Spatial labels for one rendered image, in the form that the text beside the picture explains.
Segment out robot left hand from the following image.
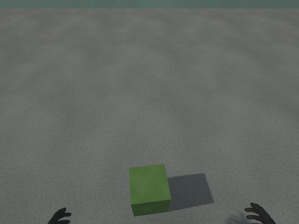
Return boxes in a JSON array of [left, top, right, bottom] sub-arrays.
[[47, 208, 71, 224]]

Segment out robot right hand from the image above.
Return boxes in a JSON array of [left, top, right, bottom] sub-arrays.
[[244, 203, 276, 224]]

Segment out carton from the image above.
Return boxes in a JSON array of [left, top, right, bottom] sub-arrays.
[[129, 164, 171, 217]]

